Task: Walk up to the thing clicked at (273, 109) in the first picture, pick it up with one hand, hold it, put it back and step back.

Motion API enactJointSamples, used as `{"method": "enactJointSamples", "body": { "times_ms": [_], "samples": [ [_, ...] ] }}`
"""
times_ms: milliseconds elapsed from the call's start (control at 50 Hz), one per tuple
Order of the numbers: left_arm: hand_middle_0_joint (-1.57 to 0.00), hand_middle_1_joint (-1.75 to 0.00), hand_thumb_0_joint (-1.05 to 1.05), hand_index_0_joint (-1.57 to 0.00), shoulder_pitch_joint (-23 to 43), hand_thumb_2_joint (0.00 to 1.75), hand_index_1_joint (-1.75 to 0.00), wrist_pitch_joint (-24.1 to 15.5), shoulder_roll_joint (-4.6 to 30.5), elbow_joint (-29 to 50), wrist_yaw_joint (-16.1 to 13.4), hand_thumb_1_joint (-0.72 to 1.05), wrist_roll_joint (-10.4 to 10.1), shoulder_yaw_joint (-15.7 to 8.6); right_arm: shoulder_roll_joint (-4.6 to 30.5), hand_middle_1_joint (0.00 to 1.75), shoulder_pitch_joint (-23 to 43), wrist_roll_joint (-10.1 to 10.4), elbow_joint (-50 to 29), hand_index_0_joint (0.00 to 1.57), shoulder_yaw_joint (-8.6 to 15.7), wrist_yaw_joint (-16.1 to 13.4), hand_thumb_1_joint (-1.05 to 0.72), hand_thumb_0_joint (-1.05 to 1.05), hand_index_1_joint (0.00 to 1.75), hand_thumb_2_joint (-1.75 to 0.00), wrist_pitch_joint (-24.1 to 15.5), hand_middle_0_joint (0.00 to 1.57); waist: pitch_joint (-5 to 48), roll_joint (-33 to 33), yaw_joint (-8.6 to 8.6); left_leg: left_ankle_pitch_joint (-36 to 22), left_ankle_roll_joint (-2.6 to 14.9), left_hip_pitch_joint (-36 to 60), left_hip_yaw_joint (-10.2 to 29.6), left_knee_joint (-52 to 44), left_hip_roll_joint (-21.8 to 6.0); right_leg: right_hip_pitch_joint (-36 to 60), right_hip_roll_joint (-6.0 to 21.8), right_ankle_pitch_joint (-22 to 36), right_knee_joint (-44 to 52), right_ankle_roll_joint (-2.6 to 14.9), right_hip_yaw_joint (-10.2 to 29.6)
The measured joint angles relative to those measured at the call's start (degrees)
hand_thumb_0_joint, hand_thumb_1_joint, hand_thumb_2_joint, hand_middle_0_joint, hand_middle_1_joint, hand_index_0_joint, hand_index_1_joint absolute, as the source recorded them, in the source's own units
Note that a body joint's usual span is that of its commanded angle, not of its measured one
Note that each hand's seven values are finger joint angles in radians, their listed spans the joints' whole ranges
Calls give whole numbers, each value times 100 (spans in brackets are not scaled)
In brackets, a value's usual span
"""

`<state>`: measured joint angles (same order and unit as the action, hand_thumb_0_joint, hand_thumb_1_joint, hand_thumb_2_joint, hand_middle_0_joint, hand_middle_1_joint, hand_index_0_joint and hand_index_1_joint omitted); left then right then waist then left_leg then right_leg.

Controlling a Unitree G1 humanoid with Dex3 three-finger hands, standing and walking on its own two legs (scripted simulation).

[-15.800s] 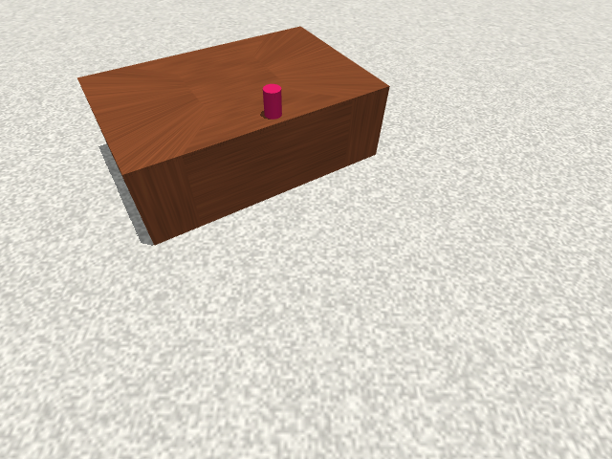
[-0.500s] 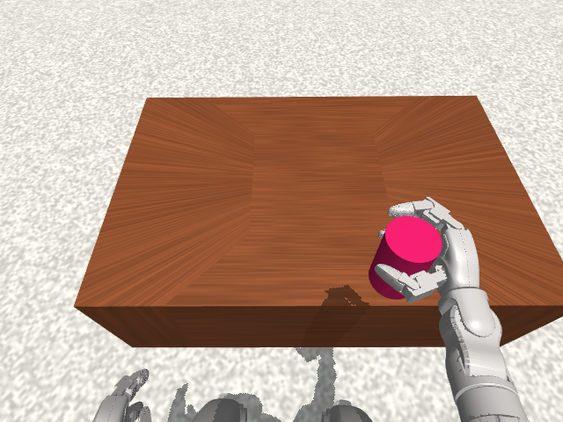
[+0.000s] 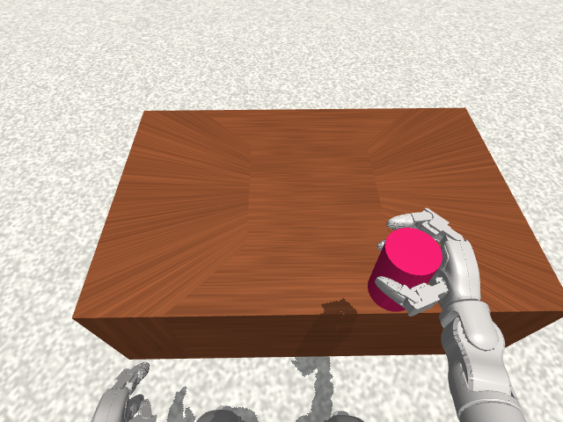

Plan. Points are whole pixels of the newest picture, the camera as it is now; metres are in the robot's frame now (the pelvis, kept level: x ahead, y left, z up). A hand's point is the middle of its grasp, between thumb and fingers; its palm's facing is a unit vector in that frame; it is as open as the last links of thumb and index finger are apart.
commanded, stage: hold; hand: right
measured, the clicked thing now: (401, 271) +0.33 -0.16 +0.02
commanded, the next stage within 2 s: none
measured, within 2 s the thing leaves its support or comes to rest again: neither
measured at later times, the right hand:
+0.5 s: hand (413, 267) +0.31 -0.16 +0.06, palm faces -0.04 +1.00 +0.02, open 10.0 cm
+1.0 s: hand (414, 263) +0.32 -0.16 +0.07, palm faces -0.04 +1.00 +0.02, open 10.0 cm
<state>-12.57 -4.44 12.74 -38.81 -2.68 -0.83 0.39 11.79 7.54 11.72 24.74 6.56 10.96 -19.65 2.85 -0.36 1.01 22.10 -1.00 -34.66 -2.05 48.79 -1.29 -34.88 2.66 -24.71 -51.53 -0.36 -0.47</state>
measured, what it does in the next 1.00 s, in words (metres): stands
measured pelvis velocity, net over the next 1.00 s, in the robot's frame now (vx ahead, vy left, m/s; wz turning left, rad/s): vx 0.00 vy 0.00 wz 0.00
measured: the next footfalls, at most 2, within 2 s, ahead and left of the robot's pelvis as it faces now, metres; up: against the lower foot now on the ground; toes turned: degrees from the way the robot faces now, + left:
none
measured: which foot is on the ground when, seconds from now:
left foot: down 0.00-1.00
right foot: down 0.00-1.00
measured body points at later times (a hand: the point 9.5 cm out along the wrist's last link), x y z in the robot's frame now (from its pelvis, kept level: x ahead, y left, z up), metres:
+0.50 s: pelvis +0.00 +0.00 +0.01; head +0.04 -0.01 +0.45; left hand +0.15 +0.24 -0.10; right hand +0.31 -0.21 +0.06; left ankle +0.02 +0.13 -0.69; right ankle +0.01 -0.12 -0.69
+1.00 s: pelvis +0.00 +0.00 +0.01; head +0.04 -0.01 +0.46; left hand +0.15 +0.24 -0.09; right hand +0.31 -0.21 +0.07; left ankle +0.02 +0.13 -0.69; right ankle +0.01 -0.12 -0.69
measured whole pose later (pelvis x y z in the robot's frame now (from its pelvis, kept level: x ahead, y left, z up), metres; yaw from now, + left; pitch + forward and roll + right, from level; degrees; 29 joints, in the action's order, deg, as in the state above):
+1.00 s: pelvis +0.00 +0.00 +0.01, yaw +0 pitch +6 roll +1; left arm -12.4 -5.1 12.2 -39.2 -3.3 -0.9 1.1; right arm 11.8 4.9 12.3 21.2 6.4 11.3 -17.4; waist 2.4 -0.6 0.7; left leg 20.8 -1.1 -29.7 -2.2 44.7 -1.4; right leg -30.0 2.4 -23.3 -47.5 -0.4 -0.4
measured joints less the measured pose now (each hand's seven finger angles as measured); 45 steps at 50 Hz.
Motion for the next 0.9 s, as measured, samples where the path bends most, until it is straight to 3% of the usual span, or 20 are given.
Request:
{"method": "enactJointSamples", "body": {
  "times_ms": [900],
  "samples": [
    [-19, -30, 1, -20, 39, 90, -29, -76, -60, -31, -69, 91, -7, 84, 14, 97, -253, 47, -375, 74, -31, 13, 38, -2, 96, -109, 217, 74, -61, -23, -37, -128, -11, 477, -12, -380, -6, 462, -20, 127, 366, 3, 4]
  ]
}}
